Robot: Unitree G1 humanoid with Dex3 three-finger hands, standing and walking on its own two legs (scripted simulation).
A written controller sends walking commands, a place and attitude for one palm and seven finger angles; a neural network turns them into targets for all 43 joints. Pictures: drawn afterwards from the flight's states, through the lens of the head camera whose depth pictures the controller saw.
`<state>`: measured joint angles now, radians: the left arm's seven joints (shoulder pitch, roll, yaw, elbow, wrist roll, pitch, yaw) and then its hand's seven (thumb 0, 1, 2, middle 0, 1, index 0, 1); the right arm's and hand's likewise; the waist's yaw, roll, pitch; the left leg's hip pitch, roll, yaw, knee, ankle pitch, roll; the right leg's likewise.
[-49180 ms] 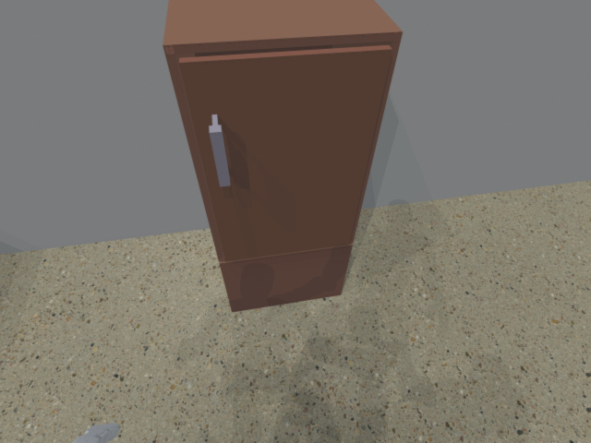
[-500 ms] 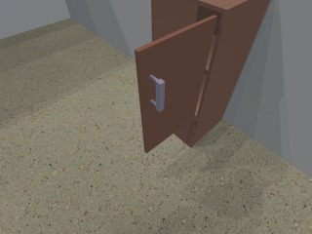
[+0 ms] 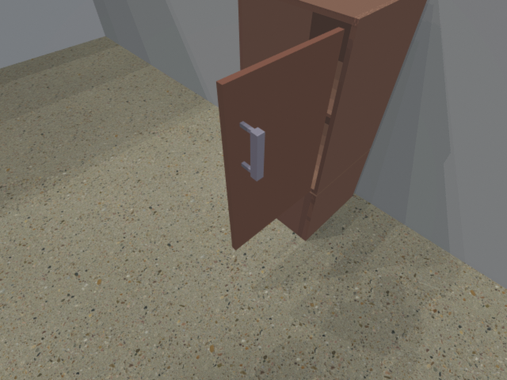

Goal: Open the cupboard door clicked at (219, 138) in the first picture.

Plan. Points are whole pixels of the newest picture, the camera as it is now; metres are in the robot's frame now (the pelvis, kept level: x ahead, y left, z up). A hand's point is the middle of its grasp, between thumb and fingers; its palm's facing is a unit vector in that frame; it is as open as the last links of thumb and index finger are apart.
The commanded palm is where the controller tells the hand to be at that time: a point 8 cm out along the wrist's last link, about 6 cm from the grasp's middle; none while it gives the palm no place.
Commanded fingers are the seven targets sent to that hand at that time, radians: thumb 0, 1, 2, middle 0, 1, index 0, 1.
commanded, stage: let the arm hang, fingers relaxed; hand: left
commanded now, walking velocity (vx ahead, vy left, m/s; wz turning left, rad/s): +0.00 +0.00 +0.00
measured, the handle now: (250, 151) +0.58 +0.04 +0.01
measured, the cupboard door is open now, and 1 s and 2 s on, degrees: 88 88 88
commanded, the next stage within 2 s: look to check the result in 0.02 s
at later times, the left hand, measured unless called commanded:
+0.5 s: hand out of the picture +0.01 +0.16 -0.17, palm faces +0.03 -0.98 -0.18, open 7.4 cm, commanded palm none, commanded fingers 0.00 0.90 0.90 -0.20 -0.30 -0.20 -0.30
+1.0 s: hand out of the picture +0.02 +0.15 -0.17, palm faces +0.04 -0.98 -0.19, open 7.4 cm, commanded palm none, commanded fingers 0.00 0.90 0.90 -0.20 -0.30 -0.20 -0.30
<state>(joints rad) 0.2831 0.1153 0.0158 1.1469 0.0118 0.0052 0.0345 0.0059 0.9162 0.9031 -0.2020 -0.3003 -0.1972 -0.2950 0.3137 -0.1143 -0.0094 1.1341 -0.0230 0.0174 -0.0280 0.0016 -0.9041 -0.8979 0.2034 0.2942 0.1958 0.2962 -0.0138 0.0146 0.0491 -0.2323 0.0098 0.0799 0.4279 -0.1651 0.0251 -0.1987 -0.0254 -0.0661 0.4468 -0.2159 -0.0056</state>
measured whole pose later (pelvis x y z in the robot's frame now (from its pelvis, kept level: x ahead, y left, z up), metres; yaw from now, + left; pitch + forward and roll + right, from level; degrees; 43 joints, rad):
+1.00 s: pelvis +0.03 -0.01 +0.00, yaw +0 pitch -2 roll +0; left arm 0.26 0.12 0.01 1.16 0.00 -0.01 0.04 0.00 0.91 0.90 -0.20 -0.30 -0.20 -0.29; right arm 0.26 -0.13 0.00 1.16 -0.02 0.01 -0.03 0.00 -0.91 -0.90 0.20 0.29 0.20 0.30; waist -0.01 0.01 0.07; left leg -0.18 0.02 0.07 0.39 -0.18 0.00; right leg -0.14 -0.01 -0.07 0.40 -0.23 -0.02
